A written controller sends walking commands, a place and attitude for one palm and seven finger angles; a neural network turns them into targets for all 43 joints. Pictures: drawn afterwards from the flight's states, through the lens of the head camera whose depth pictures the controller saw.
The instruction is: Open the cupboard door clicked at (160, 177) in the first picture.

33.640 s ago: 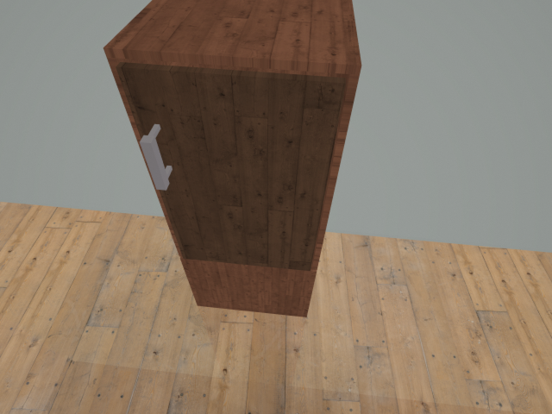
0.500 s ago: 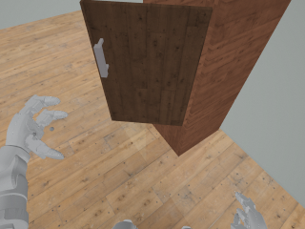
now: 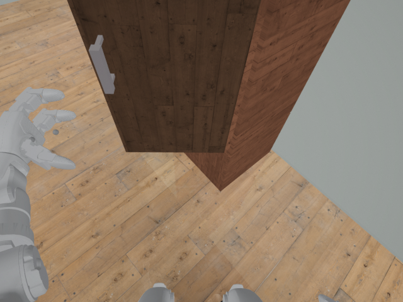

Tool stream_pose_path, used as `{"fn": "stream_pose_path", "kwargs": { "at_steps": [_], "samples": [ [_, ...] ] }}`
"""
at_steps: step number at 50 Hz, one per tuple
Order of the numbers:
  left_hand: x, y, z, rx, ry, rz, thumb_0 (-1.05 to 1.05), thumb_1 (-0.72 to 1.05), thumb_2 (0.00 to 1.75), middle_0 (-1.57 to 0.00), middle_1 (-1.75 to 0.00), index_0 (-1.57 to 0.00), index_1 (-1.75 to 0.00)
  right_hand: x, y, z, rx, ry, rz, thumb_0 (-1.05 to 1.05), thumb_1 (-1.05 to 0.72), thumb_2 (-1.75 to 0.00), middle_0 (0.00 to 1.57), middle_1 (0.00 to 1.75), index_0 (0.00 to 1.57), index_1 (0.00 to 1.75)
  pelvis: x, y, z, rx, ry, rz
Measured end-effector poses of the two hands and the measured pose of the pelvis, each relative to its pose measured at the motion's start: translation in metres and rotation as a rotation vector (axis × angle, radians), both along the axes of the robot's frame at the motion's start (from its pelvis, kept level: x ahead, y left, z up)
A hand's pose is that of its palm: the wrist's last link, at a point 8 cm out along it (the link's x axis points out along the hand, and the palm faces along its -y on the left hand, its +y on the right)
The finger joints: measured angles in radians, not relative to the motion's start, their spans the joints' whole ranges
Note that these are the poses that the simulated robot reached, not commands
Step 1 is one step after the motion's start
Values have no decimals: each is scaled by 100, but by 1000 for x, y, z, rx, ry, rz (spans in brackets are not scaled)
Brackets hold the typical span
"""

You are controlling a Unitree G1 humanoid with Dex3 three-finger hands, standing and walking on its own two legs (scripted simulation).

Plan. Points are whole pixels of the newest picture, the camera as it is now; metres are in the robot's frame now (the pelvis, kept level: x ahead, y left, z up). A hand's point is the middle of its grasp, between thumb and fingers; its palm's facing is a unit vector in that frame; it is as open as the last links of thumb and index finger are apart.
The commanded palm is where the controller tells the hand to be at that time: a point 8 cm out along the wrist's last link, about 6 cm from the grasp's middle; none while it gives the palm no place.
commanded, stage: move the hooked fingers beside the handle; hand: left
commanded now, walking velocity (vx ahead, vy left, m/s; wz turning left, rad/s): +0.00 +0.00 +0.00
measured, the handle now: (104, 65) +0.61 +0.23 +0.08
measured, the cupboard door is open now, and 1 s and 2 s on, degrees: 51 51 51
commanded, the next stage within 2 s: slide the fingers in behind the handle in 1.96 s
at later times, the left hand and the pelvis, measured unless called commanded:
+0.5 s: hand (64, 99) +0.49 +0.28 +0.09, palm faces +0.01 -1.00 +0.01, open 14.0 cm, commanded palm +0.48 +0.33 +0.08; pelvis +0.00 +0.00 -0.01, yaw -1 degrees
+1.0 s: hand (77, 72) +0.58 +0.28 +0.09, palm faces +0.01 -1.00 +0.00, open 14.0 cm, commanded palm +0.57 +0.32 +0.08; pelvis +0.01 +0.02 -0.03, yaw -3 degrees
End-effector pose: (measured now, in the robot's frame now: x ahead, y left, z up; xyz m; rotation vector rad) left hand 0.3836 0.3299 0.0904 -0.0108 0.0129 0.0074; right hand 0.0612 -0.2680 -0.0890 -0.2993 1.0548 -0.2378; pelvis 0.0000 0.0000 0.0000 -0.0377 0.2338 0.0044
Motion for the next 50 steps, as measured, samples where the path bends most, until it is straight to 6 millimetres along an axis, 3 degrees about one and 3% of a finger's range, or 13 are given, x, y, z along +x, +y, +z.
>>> {"fn": "stream_pose_path", "kwargs": {
  "at_steps": [15,28,37,50],
  "samples": [
    [49,0,-1,0,26,-6,-1,-50,30,-30,-120,-30,-120,-25,1,-8,-15,116,-38,0,-90,-89,20,30,20,30,-3,3,-8,-12,55,-2],
    [90,9,1,11,27,-2,-1,-50,30,-30,-120,-30,-120,-68,-1,-8,-48,275,-103,0,-90,-89,20,30,20,30,-4,5,-15,-29,117,-9],
    [123,7,3,3,34,-4,-1,-50,30,-30,-120,-30,-120,-93,6,-6,-56,373,-137,0,-90,-89,20,30,20,30,-2,8,-19,-41,162,-8],
    [171,7,-3,13,49,-2,-1,-50,30,-30,-120,-30,-120,-114,27,-5,-42,467,-190,0,-90,-89,20,30,20,30,5,15,-26,-60,233,-23]
  ]
}}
